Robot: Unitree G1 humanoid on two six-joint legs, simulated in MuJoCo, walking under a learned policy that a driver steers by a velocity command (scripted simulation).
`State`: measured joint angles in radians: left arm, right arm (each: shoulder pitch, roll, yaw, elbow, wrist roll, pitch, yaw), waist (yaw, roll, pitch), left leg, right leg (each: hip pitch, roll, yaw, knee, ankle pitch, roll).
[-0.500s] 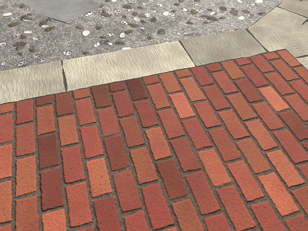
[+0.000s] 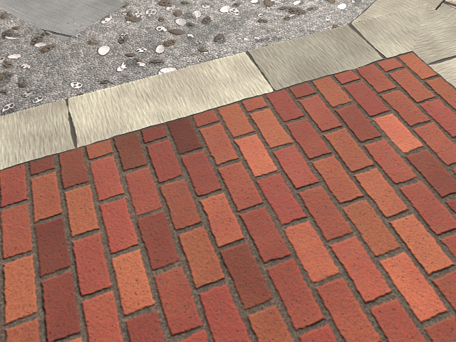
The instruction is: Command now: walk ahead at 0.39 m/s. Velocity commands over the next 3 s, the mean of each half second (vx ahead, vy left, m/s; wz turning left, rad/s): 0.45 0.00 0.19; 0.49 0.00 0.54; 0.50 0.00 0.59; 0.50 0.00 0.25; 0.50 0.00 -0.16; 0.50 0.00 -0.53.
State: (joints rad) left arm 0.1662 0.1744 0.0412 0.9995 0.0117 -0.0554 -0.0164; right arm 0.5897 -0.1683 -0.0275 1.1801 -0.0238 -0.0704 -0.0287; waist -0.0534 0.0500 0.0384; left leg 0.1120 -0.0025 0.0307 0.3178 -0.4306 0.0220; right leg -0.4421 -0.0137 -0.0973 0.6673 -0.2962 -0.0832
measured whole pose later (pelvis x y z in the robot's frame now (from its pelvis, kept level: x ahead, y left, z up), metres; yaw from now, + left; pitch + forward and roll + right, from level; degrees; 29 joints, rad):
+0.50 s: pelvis +0.25 -0.03 +0.00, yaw +8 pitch +1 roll +0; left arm 0.49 0.13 0.02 1.09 0.02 -0.12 0.03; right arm 0.06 -0.16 -0.04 0.92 -0.02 -0.04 0.04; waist 0.03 0.01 0.07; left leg -0.60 0.02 0.12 0.64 -0.05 0.12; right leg 0.16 0.05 -0.22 0.20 -0.37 -0.04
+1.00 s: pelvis +0.52 +0.04 +0.02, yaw +25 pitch +2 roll +0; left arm 0.01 0.23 0.03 0.76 0.04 -0.03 -0.03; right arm 0.44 -0.23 -0.07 0.94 -0.01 -0.06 0.00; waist -0.10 -0.04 0.04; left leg 0.00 -0.14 -0.15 0.27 -0.28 0.13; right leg -0.67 -0.08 0.03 0.73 -0.04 0.03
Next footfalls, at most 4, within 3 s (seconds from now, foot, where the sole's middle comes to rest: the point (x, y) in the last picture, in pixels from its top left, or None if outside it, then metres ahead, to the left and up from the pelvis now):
0.02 right None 0.13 -0.10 -0.76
0.58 left None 0.45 0.06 -0.76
1.12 right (228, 239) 0.82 0.03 -0.76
1.66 left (127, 233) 0.87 0.36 -0.76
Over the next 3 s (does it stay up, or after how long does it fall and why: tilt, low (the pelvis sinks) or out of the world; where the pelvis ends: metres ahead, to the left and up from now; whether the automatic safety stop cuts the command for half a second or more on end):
stays up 1.31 0.70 0.02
